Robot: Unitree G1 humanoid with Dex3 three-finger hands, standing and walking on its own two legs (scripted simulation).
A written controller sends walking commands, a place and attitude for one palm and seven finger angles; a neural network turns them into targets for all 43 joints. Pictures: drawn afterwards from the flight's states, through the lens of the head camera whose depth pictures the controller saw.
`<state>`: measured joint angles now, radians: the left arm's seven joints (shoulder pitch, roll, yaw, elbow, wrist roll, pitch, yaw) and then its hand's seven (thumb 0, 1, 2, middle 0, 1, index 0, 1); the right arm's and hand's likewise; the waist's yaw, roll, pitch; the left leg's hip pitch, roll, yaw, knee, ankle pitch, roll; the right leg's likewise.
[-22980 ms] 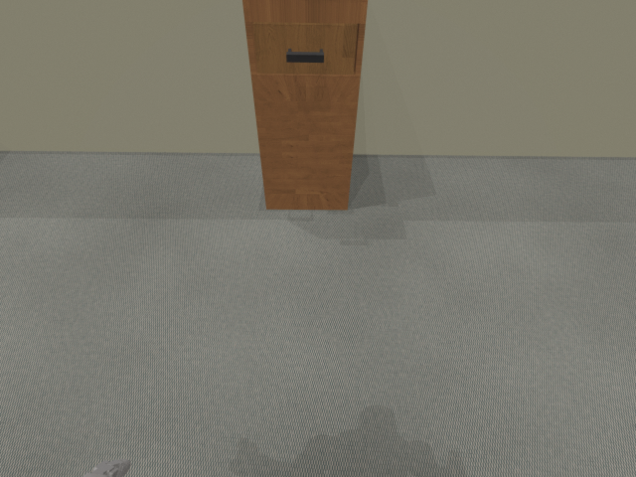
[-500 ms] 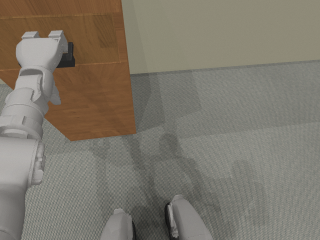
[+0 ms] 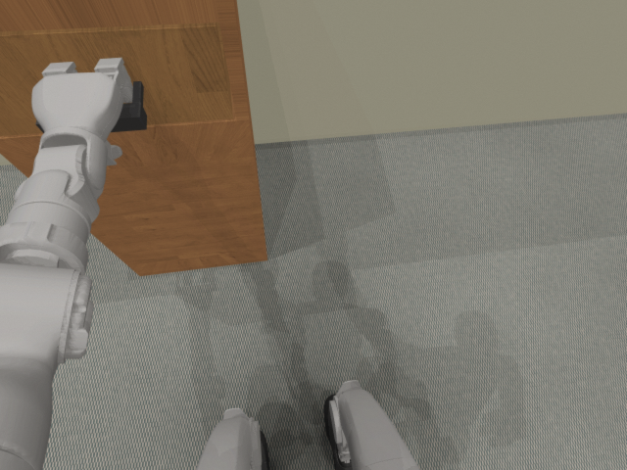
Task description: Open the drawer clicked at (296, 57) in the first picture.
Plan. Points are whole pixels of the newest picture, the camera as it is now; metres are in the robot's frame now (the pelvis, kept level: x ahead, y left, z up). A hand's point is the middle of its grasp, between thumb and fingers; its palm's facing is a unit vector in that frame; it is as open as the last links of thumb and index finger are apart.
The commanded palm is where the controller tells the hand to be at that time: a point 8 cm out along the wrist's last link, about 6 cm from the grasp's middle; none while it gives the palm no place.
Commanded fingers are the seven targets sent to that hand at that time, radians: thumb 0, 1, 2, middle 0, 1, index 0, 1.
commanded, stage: close the thumb around the handle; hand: left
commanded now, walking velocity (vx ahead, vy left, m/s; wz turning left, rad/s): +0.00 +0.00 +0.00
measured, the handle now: (95, 106) +0.59 +0.21 +0.04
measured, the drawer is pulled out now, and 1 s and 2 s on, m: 0.00 0.01 0.13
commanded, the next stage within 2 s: pull the drawer open in 0.28 s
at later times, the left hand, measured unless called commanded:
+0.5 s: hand (98, 144) +0.55 +0.21 +0.02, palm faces -0.07 -0.01 -1.00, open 5.6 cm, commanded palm +0.53 +0.21 +0.07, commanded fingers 0.00 0.90 0.90 -0.40 -1.35 -0.40 -1.35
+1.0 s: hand (97, 150) +0.54 +0.21 +0.02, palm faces -0.03 -0.01 -1.00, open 5.5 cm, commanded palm +0.53 +0.21 +0.07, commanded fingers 0.00 0.90 0.90 -0.40 -1.35 -0.40 -1.35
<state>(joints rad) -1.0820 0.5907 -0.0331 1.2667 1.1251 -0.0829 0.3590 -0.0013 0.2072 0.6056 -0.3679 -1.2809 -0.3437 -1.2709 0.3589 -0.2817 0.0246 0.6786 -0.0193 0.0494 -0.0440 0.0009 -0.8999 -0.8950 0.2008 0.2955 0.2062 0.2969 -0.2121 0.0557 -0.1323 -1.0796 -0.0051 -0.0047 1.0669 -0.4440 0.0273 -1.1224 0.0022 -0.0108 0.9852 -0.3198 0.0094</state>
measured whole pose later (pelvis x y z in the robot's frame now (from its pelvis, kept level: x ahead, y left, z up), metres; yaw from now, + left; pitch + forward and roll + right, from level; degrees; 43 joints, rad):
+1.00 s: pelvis +0.06 +0.00 +0.02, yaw +0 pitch +24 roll -2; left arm -0.77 0.45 -0.03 1.05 1.14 -0.08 0.44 0.00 0.71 0.86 -0.41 -1.35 -0.41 -1.35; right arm 0.27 -0.26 -0.06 0.71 -0.05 0.09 0.00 0.00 -0.90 -0.90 0.20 0.30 0.21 0.30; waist -0.10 0.05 -0.17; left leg -0.88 0.00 -0.01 0.96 -0.51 0.02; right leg -0.93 0.01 -0.01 0.90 -0.40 0.01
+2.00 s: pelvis +0.06 +0.00 +0.04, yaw -1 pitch +17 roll -1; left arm -0.30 0.34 -0.09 0.65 1.11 -0.03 0.47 0.00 0.70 0.84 -0.41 -1.35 -0.41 -1.35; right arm 0.21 -0.24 -0.06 0.64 -0.01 0.09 0.00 0.00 -0.90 -0.90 0.20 0.30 0.20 0.30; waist -0.01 0.05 -0.16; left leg -0.68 0.00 0.02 0.85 -0.46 0.02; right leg -0.75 0.01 0.01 0.81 -0.36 0.01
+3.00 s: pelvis +0.06 -0.02 +0.03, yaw -2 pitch +13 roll +1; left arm 0.52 0.34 -0.02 -0.04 1.09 -0.04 0.52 0.04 0.70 0.76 -0.34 -1.35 -0.41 -1.35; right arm 0.10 -0.22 -0.02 0.57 -0.06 0.05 0.03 0.01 -0.90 -0.90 0.20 0.30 0.20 0.30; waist 0.02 0.02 -0.15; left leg -0.64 0.02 0.04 0.94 -0.53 -0.01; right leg -0.75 0.03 0.03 0.96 -0.44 -0.03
